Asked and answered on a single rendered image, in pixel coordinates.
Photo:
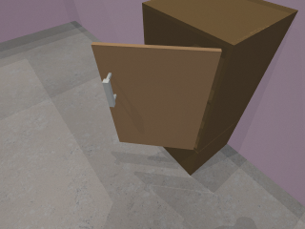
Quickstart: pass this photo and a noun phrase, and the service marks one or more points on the cupboard door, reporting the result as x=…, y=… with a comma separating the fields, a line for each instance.
x=161, y=91

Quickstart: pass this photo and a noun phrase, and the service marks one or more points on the handle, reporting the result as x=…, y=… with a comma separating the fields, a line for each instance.
x=108, y=90

